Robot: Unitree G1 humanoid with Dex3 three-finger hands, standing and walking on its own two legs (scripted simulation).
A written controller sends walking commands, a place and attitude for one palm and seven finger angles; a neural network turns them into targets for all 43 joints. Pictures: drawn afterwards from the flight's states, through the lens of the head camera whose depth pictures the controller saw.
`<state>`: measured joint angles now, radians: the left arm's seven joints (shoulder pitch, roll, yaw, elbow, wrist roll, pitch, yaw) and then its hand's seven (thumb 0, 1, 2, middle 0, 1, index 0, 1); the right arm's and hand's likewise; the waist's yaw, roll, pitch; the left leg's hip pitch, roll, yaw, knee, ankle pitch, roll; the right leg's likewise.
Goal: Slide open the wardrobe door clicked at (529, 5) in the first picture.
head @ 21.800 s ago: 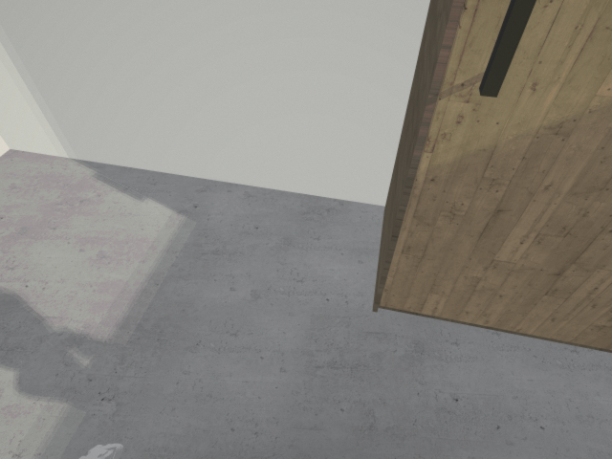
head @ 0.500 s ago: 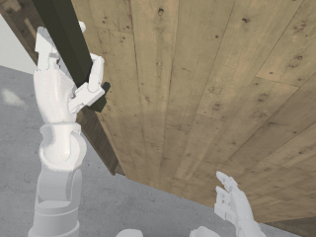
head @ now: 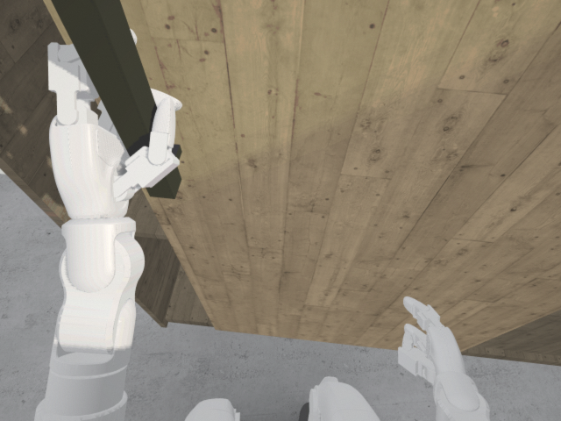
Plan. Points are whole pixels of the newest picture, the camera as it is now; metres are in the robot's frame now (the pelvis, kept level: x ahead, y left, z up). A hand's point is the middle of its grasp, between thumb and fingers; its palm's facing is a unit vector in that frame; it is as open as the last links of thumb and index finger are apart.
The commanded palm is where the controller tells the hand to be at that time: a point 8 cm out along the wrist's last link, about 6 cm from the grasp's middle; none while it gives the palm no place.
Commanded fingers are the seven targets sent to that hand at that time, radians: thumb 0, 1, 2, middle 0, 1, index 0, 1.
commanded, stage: step sideways, sliding the door along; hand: left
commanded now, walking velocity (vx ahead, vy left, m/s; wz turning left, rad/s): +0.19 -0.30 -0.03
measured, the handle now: (137, 80) +0.35 +0.17 +0.28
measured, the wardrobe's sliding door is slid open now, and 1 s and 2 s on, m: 0.17 0.27 0.44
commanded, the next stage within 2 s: none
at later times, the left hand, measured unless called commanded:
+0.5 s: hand (208, 146) +0.32 +0.10 +0.25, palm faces +0.32 -0.95 +0.00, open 7.6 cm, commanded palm +0.29 +0.08 +0.24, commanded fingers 0.00 0.90 0.90 -0.45 -1.40 -0.45 -1.40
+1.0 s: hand (273, 150) +0.32 +0.05 +0.24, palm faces +0.47 -0.88 -0.08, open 7.7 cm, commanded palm +0.29 +0.01 +0.23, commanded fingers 0.00 0.90 0.90 -0.45 -1.40 -0.45 -1.40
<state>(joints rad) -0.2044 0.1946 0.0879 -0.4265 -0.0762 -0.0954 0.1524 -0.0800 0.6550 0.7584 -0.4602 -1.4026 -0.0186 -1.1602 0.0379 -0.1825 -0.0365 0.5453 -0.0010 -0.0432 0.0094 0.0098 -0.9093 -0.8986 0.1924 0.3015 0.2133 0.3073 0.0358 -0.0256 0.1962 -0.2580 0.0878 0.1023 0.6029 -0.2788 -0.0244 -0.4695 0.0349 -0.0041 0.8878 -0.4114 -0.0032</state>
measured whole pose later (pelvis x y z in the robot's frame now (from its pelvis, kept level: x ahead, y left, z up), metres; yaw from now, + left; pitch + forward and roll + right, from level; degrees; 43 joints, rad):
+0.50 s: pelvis -0.08 -0.09 +0.00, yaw -1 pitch -3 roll -2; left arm -0.59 0.24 0.20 -0.01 -0.08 0.00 0.19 -0.01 0.62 0.77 -0.47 -1.41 -0.12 -1.20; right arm 0.11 -0.25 -0.06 0.66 0.04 -0.02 -0.01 0.01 -0.91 -0.90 0.19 0.30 0.19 0.30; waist 0.09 0.03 0.21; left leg -0.34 0.13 0.10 0.68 -0.24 0.00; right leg -0.39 -0.03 -0.04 0.99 -0.46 0.00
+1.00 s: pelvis -0.06 -0.20 +0.00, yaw +4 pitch -2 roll -2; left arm -0.56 0.30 0.25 -0.01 -0.08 0.01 0.19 -0.08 0.62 0.80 -0.46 -1.40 -0.09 -1.20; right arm 0.06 -0.26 -0.03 0.65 0.06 -0.03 -0.04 0.01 -0.91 -0.90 0.20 0.30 0.20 0.30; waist 0.09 0.07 0.21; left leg -0.37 0.10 0.11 0.69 -0.32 -0.04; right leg -0.27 -0.10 -0.13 0.69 -0.30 0.02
